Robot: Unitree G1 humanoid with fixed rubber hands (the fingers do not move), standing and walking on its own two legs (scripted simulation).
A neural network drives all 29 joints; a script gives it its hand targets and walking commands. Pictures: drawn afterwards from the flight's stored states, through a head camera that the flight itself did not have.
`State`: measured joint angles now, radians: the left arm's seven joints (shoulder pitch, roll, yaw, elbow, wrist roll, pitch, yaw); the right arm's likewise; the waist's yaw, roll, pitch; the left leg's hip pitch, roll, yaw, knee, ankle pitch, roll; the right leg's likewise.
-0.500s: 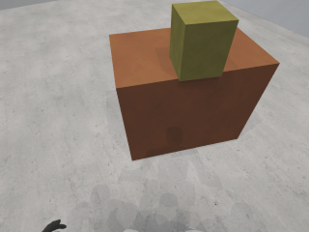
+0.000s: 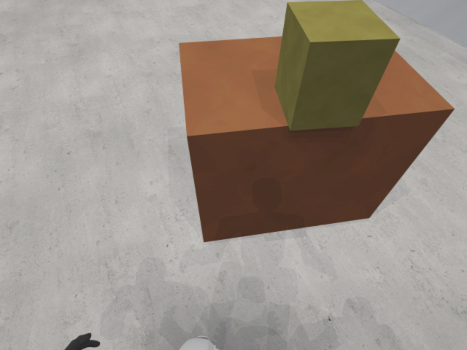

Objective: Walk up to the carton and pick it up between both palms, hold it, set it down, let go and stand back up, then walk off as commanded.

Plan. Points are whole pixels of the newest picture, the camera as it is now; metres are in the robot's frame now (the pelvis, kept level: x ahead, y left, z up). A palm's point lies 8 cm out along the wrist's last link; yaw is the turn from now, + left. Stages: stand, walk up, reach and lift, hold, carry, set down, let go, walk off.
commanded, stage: walk up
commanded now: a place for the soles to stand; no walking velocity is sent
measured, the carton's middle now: (324, 67) +0.80 -0.17 +0.05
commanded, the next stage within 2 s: none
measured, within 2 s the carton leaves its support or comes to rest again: neither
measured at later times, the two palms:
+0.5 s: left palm out of the picture +0.12 +0.29 -0.12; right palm out of the picture +0.16 -0.33 -0.03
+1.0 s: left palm (129, 322) +0.18 +0.21 -0.07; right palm out of the picture +0.21 -0.42 -0.10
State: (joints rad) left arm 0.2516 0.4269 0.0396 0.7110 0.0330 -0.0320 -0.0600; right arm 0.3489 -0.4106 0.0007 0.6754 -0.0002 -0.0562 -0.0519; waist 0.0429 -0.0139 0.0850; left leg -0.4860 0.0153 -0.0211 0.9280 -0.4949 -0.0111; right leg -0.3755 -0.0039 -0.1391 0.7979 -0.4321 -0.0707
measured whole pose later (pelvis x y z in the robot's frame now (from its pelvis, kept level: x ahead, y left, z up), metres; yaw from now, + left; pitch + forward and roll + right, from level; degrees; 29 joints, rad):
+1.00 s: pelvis +0.12 -0.12 +0.00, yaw +4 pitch -2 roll +2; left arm 0.26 0.43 0.05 0.73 0.03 -0.01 -0.06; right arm 0.39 -0.42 0.00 0.68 0.00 -0.06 -0.07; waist 0.03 0.01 0.10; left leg -0.51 -0.04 -0.11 1.10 -0.33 -0.01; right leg -0.37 0.04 -0.05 0.82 -0.42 -0.08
